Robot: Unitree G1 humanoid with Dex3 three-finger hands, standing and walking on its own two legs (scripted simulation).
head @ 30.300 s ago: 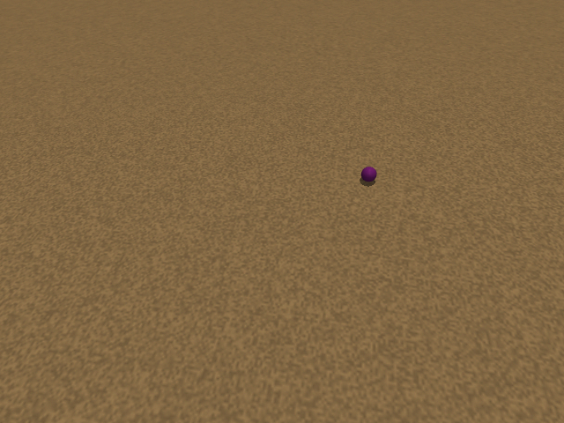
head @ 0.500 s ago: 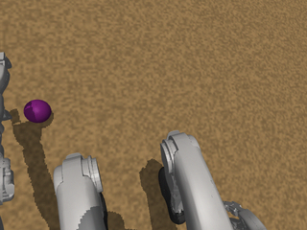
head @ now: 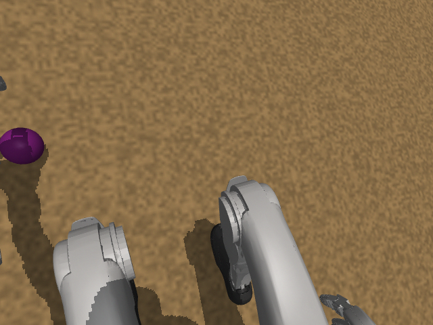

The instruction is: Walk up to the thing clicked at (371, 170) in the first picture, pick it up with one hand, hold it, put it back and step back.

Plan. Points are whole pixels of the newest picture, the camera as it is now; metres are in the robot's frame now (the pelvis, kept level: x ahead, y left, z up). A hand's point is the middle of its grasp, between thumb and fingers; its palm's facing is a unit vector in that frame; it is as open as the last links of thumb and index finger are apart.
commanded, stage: home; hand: left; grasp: from above
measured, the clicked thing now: (22, 146) +0.50 +0.30 -0.29
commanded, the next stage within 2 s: none
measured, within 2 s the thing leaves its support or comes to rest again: neither
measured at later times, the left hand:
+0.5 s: hand out of the picture +0.39 +0.30 +0.00, palm faces -0.34 -0.45 -0.83, open 9.1 cm
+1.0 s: hand out of the picture +0.26 +0.22 +0.20, palm faces +0.05 -0.92 -0.38, open 7.4 cm
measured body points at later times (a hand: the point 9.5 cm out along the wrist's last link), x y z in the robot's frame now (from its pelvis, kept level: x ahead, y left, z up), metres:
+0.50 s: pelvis +0.02 +0.00 +0.12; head +0.21 +0.06 +0.52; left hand +0.41 +0.33 +0.05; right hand +0.16 -0.26 -0.01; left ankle +0.08 +0.13 -0.30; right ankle +0.12 -0.14 -0.30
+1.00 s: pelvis +0.05 -0.01 +0.29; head +0.14 +0.03 +0.73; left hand +0.26 +0.27 +0.23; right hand +0.26 -0.21 +0.20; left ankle +0.08 +0.13 -0.30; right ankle +0.12 -0.14 -0.30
